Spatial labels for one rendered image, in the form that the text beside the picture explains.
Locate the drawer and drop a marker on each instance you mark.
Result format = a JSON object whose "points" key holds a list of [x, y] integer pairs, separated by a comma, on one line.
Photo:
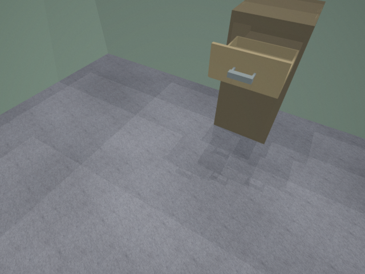
{"points": [[271, 63]]}

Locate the handle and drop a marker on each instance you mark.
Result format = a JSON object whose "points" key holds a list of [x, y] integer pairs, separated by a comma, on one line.
{"points": [[232, 74]]}

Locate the cabinet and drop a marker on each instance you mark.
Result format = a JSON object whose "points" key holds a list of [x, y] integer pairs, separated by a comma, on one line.
{"points": [[287, 23]]}

